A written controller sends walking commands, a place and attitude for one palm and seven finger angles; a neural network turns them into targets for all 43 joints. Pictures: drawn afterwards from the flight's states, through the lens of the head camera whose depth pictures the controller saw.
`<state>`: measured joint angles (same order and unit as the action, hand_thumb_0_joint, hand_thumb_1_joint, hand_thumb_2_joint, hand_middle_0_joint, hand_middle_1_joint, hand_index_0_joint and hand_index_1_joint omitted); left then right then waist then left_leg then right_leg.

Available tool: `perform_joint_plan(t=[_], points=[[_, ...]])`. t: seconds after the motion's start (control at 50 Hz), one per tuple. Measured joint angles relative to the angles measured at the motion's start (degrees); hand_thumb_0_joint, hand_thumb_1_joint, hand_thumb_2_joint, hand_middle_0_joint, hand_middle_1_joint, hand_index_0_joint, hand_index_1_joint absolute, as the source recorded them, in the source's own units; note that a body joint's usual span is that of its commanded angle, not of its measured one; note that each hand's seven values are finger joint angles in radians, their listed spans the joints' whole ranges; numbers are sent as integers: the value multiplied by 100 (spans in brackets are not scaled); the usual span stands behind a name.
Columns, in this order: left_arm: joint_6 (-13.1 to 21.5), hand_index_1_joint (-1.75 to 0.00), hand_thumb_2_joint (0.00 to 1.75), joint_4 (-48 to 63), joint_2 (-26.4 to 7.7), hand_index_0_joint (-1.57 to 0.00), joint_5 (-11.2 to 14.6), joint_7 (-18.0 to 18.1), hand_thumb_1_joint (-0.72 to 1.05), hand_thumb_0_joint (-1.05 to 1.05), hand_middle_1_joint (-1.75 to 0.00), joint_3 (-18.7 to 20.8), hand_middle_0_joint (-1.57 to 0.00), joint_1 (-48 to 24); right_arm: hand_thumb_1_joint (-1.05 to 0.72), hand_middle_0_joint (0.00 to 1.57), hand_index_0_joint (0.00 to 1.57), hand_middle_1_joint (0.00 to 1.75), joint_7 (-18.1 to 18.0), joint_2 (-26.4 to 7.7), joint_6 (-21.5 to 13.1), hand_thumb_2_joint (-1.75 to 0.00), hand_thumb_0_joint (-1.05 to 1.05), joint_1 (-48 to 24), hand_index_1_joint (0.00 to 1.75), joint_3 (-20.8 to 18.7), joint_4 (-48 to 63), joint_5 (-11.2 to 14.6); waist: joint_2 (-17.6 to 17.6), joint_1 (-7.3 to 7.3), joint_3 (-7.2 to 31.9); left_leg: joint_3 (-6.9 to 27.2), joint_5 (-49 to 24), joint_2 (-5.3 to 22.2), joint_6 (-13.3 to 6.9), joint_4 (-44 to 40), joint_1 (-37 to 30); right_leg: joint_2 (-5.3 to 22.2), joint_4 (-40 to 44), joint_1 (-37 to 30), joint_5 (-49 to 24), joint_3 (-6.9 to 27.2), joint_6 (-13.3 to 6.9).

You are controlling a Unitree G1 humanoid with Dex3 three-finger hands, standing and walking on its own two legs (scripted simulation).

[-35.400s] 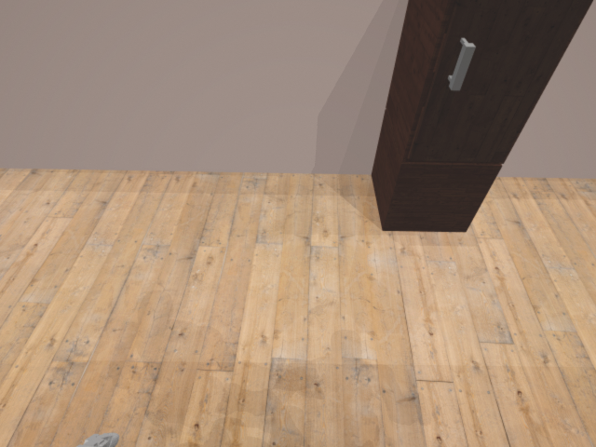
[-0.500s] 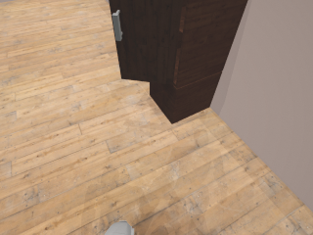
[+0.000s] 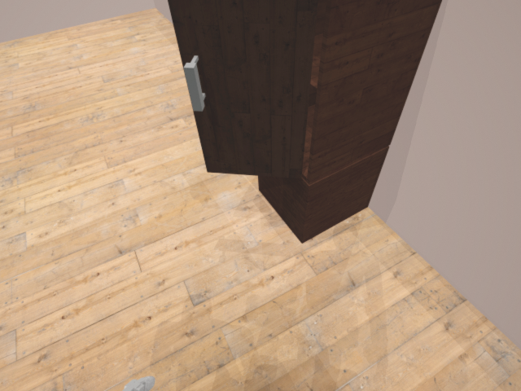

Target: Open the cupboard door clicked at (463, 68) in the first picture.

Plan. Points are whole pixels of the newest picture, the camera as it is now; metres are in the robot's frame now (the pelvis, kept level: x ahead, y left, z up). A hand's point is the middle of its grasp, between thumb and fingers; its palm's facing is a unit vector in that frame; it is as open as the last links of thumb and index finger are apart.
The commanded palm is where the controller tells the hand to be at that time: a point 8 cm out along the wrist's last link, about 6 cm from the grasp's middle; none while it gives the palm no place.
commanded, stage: take the last steps up to it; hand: left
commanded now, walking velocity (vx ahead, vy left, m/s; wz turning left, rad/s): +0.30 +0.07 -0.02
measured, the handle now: (197, 83) +0.83 +0.22 +0.04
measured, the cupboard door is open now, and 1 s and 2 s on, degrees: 52 52 52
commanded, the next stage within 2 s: come to a stop and stand still in 0.38 s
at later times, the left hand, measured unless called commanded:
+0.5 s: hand (127, 376) +0.17 +0.27 -0.17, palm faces +0.04 -0.99 -0.16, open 7.4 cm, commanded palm none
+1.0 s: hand (151, 289) +0.34 +0.27 -0.17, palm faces -0.02 -0.98 -0.19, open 7.4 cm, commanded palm none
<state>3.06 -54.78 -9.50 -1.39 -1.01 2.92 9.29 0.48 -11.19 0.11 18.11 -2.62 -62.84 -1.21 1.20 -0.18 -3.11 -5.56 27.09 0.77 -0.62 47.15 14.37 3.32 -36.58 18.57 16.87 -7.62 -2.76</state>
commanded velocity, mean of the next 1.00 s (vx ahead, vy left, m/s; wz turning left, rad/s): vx -0.01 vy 0.01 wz -0.01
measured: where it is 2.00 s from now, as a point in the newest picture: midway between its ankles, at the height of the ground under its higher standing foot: outside the picture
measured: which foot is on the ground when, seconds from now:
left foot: up 0.00-0.32, down 0.34-1.00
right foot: down 0.00-0.34, up 0.36-0.68, down 0.70-1.00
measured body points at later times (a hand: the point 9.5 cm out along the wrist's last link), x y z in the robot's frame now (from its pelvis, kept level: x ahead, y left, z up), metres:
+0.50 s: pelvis +0.19 +0.09 +0.01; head +0.21 +0.11 +0.46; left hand +0.17 +0.32 -0.16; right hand +0.27 -0.14 -0.13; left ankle +0.25 +0.17 -0.73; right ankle +0.13 -0.04 -0.65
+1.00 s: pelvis +0.24 +0.09 +0.01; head +0.28 +0.11 +0.45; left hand +0.34 +0.32 -0.15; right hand +0.26 -0.16 -0.14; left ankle +0.23 +0.19 -0.71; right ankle +0.25 -0.04 -0.73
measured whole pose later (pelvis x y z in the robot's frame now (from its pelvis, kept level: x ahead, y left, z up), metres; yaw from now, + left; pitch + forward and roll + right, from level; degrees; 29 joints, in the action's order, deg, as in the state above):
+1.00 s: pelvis +0.24 +0.09 +0.01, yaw -2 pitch +0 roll +0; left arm -1.3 -56.5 -10.5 -1.1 1.7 2.1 7.8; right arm -1.8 -10.2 3.1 12.4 -3.0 -59.3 0.1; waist -1.9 1.0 -4.5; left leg -3.1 23.7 0.0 1.8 39.4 16.8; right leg 2.8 -32.2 16.2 15.5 -3.3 0.6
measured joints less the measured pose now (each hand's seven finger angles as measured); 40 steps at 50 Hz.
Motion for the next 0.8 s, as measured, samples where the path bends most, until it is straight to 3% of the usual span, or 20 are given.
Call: perform_joint_plan(t=[0.04,0.08,0.18,0.3,0.34,0.36,0.4,0.44,0.48,0.56,0.7,0.8], points=[[40,-30,90,-32,64,-19,17,59,91,0,-30,-27,-20,146,-92,20,20,30,16,-25,34,-90,0,-99,29,-27,-26,-5,37,27,-10,150,-271,64,50,921,512,-66,290,-270,-9,-33,-12],[85,-30,90,-126,96,-20,49,128,92,0,-30,10,-20,337,-92,20,20,29,27,-21,15,-90,0,-205,29,-39,25,-9,16,54,28,198,-669,198,140,1112,912,-108,752,-567,-143,-36,53],[141,-30,90,-491,-32,-20,39,100,94,0,-30,-1,-20,751,-91,20,20,29,93,53,-30,-90,0,-485,29,-46,249,17,-152,-7,93,137,-1258,426,286,122,1345,-53,1580,-1203,-263,8,161],[40,-30,90,-884,-47,-20,23,69,92,0,-30,-29,-20,1183,-91,20,20,29,163,78,-96,-90,0,-884,29,-6,451,24,-256,-221,22,-39,-1574,321,174,-1251,1105,138,1528,-1720,199,40,501],[-26,-30,90,-949,-16,-20,34,61,92,0,-30,-27,-20,1380,-91,20,20,29,148,30,-206,-90,0,-955,29,30,565,-2,-197,-266,41,-67,-1706,293,28,-1735,795,177,928,-1613,607,86,551],[-86,-30,90,-975,-13,-20,46,55,92,0,-30,-34,-20,1416,-91,20,20,29,103,30,-276,-90,0,-1004,29,25,619,-27,-185,-237,22,-82,-2035,296,-80,-1599,847,204,199,-1358,919,133,476],[-216,-30,90,-995,-72,-20,43,73,91,1,-30,-37,-20,1325,-91,20,20,29,13,121,-324,-90,0,-1066,29,55,686,-43,-323,-222,-70,-210,-1726,223,-218,-1174,892,190,-1526,-646,1276,434,284],[-276,-30,90,-957,-110,-20,33,75,91,1,-30,-31,-20,1155,-91,20,20,29,-54,192,-323,-90,0,-1003,29,99,707,-36,-375,-216,-58,-299,-1491,160,-272,-1247,763,144,-2663,45,1085,498,192],[-277,-30,90,-846,-120,-19,15,62,91,1,-30,-20,-20,946,-91,20,20,29,-107,249,-330,-90,0,-882,29,140,650,-34,-366,-199,-34,-336,-1549,92,-267,-1560,555,146,-2940,513,796,429,183],[-240,-30,90,-578,-61,-19,31,97,91,1,-30,-44,-20,557,-94,20,20,30,-227,178,-331,-90,-1,-653,30,114,469,-15,-292,-122,34,-364,-1677,-17,-341,-2150,141,123,-1923,788,406,355,254],[-374,-30,90,-327,-166,-19,36,160,92,1,-30,-73,-20,71,-93,20,20,30,-268,272,-35,-90,-1,-407,30,156,117,23,-364,26,97,-358,-1251,-68,-255,-1869,-45,-4,212,-3,-459,471,278],[-442,-30,90,-219,-204,-19,1,181,92,0,-30,-94,-20,-21,-91,20,20,30,-250,266,98,-90,0,-462,30,39,177,63,-235,137,31,-425,-960,71,-141,-1503,88,-123,285,-64,-40,538,281]])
